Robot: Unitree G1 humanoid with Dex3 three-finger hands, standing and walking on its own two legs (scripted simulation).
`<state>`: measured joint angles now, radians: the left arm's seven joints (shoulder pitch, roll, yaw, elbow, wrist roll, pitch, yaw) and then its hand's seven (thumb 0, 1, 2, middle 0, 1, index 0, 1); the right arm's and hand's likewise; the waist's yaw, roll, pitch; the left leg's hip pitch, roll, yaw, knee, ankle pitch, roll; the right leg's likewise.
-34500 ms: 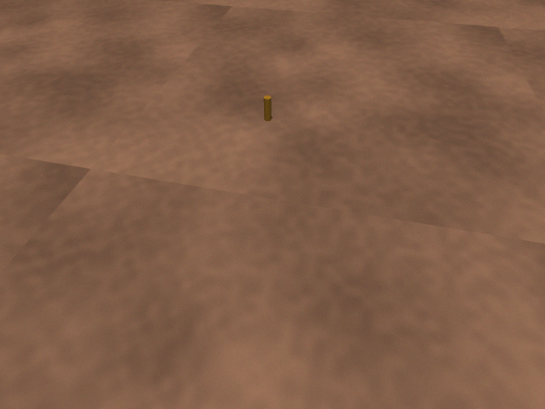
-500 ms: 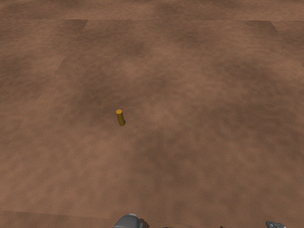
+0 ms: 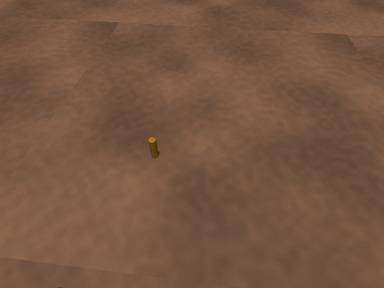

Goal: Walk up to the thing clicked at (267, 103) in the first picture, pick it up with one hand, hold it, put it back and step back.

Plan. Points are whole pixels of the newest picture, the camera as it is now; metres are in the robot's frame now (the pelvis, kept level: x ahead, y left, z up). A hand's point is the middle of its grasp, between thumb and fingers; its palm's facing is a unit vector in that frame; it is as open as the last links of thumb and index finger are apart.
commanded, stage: step back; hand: left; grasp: from the side
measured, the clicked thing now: (153, 148) +1.01 +0.26 -0.68
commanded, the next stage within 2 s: stand in 0.54 s
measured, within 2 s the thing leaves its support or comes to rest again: neither
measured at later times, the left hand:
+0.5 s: hand out of the picture +0.13 +0.29 -0.14, palm faces +0.07 -0.93 -0.35, open 7.4 cm
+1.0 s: hand out of the picture +0.11 +0.27 -0.13, palm faces +0.02 -0.94 -0.34, open 7.4 cm
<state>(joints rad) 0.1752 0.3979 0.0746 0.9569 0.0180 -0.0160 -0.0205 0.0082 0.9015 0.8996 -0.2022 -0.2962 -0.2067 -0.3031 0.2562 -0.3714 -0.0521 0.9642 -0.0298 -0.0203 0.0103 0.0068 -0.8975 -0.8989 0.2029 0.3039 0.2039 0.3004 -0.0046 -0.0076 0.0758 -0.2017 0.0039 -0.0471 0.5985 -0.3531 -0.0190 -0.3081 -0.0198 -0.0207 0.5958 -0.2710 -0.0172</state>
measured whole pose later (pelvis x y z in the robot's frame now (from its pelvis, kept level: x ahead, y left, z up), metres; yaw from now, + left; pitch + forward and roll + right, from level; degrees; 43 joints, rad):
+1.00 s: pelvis +0.04 +0.01 +0.02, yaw +2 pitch -3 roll +0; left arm 0.08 0.34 0.00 1.14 0.01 -0.02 -0.01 0.01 0.90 0.90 -0.20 -0.30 -0.21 -0.30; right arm 0.06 -0.35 -0.01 1.13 -0.01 -0.01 0.01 0.01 -0.90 -0.90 0.20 0.30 0.20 0.30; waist 0.01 0.01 0.07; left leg -0.08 0.01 -0.01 0.32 -0.19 -0.02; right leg -0.12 -0.04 -0.04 0.34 -0.18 0.02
